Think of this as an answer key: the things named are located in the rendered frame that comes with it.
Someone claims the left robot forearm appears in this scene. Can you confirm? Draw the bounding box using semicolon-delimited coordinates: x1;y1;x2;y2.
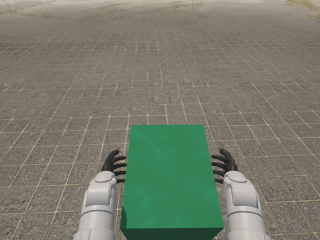
73;171;117;240

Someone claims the carton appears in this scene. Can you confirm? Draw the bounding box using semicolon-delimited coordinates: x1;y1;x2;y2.
120;124;224;240

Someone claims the right robot hand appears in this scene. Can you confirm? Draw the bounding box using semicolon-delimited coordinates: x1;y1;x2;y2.
211;148;238;184

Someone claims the left robot hand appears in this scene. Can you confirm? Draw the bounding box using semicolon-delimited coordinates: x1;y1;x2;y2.
101;149;127;184

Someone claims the right robot forearm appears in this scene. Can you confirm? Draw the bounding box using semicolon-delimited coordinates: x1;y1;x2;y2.
222;170;272;240

